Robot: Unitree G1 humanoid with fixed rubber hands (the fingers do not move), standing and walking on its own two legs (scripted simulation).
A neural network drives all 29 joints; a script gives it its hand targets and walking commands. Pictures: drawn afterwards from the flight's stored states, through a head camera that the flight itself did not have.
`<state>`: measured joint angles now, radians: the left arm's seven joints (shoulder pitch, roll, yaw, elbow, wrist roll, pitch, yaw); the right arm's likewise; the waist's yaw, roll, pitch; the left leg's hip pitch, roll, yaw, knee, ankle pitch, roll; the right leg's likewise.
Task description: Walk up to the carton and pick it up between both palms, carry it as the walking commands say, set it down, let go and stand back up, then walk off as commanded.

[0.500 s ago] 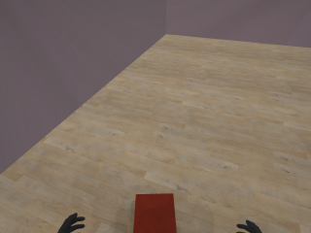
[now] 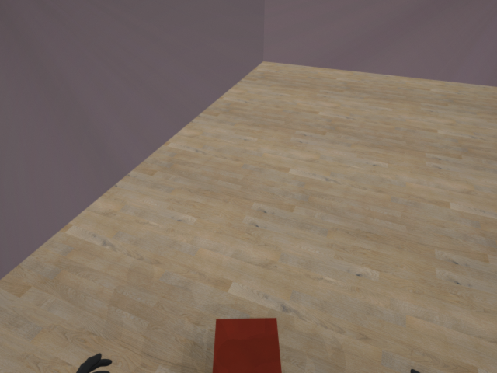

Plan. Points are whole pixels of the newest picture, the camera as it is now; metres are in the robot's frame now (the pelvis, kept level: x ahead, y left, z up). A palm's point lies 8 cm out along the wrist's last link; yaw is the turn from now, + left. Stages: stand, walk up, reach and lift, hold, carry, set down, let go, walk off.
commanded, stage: stand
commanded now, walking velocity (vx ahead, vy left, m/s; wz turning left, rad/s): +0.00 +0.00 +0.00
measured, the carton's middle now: out of the picture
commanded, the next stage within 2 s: walk off in 1.22 s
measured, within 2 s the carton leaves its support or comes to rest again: neither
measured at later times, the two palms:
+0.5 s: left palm out of the picture +0.10 +0.30 -0.06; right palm out of the picture +0.13 -0.25 -0.08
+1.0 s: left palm out of the picture +0.08 +0.31 -0.08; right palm out of the picture +0.12 -0.24 -0.08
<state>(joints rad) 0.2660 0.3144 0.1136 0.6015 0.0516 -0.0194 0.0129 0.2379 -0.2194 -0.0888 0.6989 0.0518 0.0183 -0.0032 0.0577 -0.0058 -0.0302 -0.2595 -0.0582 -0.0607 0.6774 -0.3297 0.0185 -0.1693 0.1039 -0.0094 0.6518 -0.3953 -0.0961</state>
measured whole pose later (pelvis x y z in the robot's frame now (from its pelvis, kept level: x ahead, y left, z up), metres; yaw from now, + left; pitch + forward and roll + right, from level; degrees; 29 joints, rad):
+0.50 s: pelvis +0.00 +0.00 +0.00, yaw +0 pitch -5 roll +0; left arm 0.28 0.32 0.11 0.64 0.05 -0.05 0.02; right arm 0.24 -0.22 -0.09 0.73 0.05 0.02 0.00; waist 0.06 -0.01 -0.03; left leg -0.26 -0.06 -0.06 0.68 -0.32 0.02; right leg -0.17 0.10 -0.01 0.65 -0.39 -0.09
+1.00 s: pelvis -0.02 +0.01 +0.00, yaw +0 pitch -6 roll -1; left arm 0.28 0.33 0.11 0.68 0.05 -0.06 0.02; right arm 0.21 -0.22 -0.09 0.75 0.05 0.02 0.00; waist 0.06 -0.01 0.03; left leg -0.26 -0.06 -0.06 0.68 -0.30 0.04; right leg -0.16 0.10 -0.01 0.64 -0.36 -0.08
